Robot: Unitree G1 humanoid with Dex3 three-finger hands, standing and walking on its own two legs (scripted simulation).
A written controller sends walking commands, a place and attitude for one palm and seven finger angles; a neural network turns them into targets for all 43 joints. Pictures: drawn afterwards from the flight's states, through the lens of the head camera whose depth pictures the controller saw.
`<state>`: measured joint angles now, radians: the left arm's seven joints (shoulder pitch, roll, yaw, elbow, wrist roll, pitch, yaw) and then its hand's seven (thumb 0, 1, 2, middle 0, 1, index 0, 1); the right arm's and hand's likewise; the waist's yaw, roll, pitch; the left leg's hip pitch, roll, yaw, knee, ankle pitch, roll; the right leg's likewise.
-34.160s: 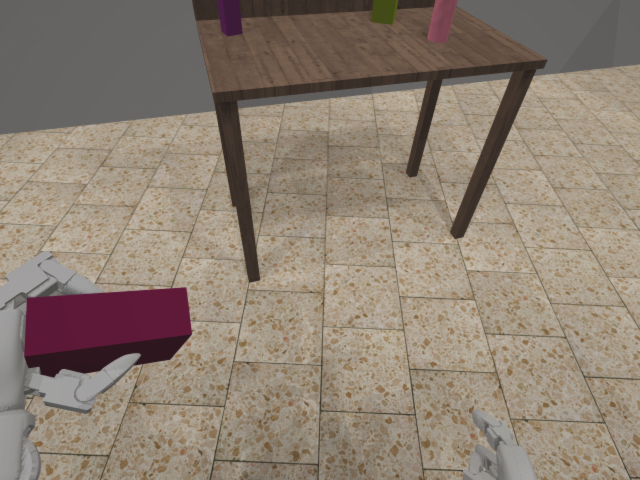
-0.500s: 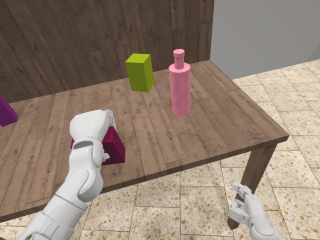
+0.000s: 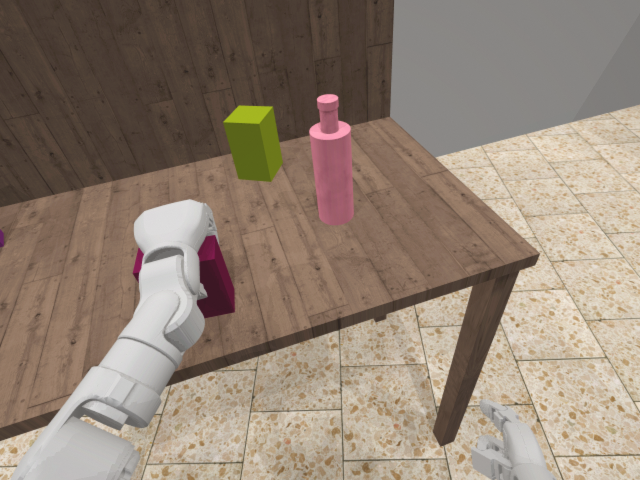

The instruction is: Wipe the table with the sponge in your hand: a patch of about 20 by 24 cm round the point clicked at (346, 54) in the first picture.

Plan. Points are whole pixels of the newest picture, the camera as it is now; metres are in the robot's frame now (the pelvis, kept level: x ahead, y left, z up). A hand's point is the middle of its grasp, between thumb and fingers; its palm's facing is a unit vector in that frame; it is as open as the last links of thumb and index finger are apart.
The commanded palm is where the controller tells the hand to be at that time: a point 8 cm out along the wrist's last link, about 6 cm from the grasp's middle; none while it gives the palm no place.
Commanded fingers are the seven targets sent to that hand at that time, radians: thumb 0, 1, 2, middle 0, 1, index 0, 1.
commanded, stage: wipe forward along the third lane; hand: left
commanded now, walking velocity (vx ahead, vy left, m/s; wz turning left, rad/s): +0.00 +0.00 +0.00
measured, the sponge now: (193, 291) +0.34 +0.24 +0.06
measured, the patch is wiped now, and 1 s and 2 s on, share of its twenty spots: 0.90 0.90 1.00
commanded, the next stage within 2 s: wipe back along the third lane in 1.22 s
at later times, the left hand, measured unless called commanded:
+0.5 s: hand (191, 227) +0.41 +0.25 +0.13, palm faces -0.10 +0.00 -1.00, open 9.3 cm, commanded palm +0.40 +0.25 +0.16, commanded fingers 0.00 0.10 1.30 -1.20 -1.60 -1.20 -1.60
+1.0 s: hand (182, 211) +0.45 +0.27 +0.13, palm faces -0.09 +0.01 -1.00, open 9.3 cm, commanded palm +0.45 +0.28 +0.16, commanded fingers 0.00 0.10 1.30 -1.20 -1.60 -1.20 -1.60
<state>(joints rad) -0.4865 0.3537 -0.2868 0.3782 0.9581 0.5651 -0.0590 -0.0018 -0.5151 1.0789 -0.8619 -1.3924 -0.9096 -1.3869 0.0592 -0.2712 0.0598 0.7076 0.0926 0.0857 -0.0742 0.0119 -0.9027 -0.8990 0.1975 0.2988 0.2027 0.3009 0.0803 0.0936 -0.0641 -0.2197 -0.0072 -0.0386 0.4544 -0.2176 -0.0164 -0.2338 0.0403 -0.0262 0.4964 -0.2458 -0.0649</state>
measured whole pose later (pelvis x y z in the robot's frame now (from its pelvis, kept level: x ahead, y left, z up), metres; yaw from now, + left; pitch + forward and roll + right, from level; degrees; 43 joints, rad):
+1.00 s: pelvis +0.00 -0.01 +0.00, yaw -2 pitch +8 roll +0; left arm -0.89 0.56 -0.07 1.06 1.00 0.25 0.03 0.00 -0.58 1.11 -0.88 -1.38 -0.93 -1.44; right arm 0.21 -0.29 0.02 0.73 0.09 0.10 -0.08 0.01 -0.90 -0.90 0.20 0.30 0.20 0.30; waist -0.05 0.07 -0.10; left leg -0.44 0.02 -0.04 0.53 -0.23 0.01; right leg -0.44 0.08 -0.01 0.50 -0.21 -0.08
